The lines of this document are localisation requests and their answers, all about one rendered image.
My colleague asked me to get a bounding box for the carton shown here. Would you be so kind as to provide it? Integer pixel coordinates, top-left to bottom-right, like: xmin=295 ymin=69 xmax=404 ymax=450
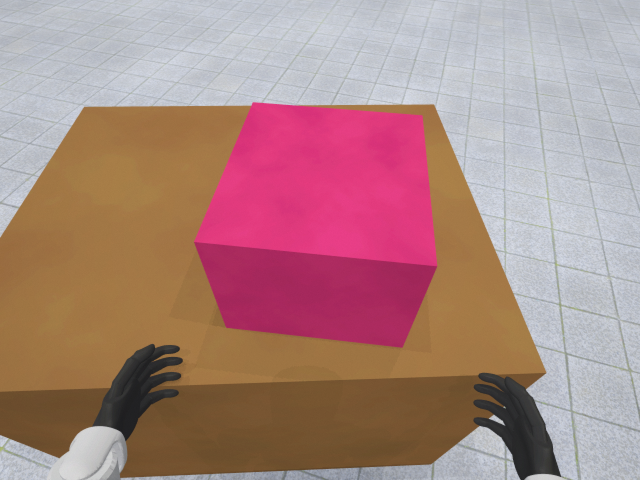
xmin=194 ymin=102 xmax=437 ymax=348

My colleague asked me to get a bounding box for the pedestal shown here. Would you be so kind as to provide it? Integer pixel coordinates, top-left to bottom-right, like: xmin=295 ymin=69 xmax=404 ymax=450
xmin=0 ymin=104 xmax=547 ymax=478

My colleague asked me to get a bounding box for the left robot hand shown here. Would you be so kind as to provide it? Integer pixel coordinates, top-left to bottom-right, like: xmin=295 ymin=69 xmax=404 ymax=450
xmin=92 ymin=344 xmax=183 ymax=441

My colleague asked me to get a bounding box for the right robot hand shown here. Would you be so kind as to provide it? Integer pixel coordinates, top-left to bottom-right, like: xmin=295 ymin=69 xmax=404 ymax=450
xmin=473 ymin=373 xmax=561 ymax=480

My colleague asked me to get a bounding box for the robot left forearm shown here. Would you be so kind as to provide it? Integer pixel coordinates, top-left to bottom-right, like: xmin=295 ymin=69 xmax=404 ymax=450
xmin=47 ymin=426 xmax=127 ymax=480

